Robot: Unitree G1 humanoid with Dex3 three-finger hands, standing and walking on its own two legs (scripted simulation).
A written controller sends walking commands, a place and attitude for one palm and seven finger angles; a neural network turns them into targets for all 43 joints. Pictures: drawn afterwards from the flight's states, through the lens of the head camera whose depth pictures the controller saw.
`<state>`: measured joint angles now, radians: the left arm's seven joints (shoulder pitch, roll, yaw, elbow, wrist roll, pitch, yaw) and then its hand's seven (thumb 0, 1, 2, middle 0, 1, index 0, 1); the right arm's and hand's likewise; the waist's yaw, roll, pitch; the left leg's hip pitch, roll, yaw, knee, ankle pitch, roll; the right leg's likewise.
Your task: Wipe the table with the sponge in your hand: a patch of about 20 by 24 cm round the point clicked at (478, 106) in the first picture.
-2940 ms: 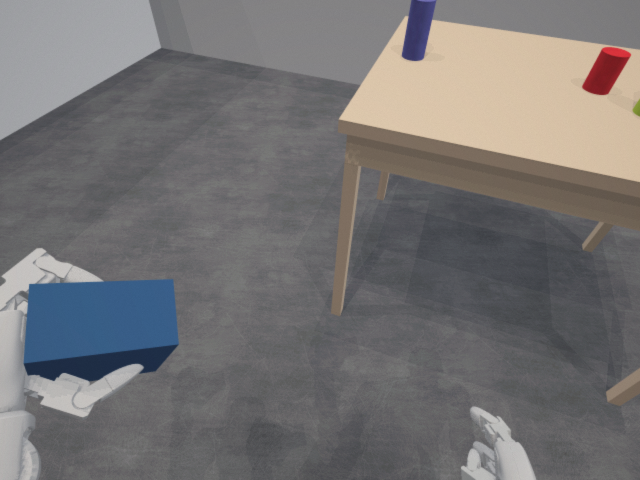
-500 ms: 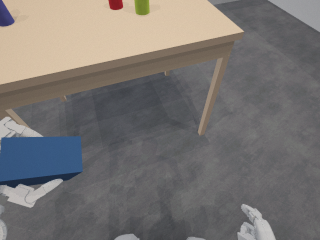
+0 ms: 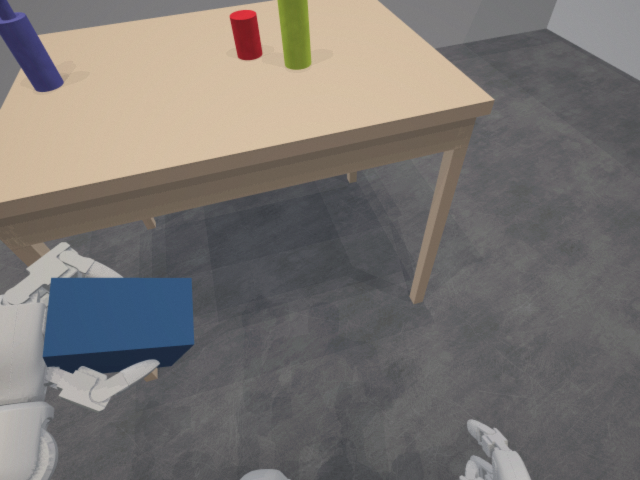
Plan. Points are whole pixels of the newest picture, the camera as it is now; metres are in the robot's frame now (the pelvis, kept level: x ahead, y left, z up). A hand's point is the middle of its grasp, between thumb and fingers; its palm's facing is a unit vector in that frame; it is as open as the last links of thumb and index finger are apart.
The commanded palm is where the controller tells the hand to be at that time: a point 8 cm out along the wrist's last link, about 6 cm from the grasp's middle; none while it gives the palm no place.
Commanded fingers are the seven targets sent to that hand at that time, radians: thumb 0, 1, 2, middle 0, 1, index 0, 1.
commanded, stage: take the last steps up to it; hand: left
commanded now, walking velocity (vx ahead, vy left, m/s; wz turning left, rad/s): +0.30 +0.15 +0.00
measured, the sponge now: (140, 328) +0.23 +0.19 +0.15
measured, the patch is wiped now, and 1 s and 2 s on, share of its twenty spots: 0.00 0.00 0.00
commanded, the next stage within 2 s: come to a stop and stand still in 1.08 s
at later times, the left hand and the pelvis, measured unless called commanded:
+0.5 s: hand (76, 217) +0.34 +0.29 +0.18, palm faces +0.35 -0.83 -0.43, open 10.3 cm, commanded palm +0.28 +0.33 +0.19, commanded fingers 0.00 0.10 1.30 -1.20 -1.60 -1.20 -1.60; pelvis +0.11 +0.06 +0.01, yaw -2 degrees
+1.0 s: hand (124, 159) +0.44 +0.27 +0.18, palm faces +0.29 -0.80 -0.52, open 10.3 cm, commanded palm +0.38 +0.34 +0.19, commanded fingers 0.00 0.10 1.30 -1.20 -1.60 -1.20 -1.60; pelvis +0.22 +0.06 +0.01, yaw -1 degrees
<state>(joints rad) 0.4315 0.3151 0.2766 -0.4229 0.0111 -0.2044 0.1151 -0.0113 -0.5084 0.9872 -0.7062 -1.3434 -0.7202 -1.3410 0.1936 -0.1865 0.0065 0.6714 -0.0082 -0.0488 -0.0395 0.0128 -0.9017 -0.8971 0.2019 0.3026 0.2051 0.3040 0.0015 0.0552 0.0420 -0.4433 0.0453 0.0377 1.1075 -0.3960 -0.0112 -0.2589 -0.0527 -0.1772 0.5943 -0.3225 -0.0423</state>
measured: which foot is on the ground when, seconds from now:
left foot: up 0.00-0.28, down 0.30-0.70, up 0.72-1.00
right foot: down 0.00-0.32, up 0.34-0.68, down 0.70-1.00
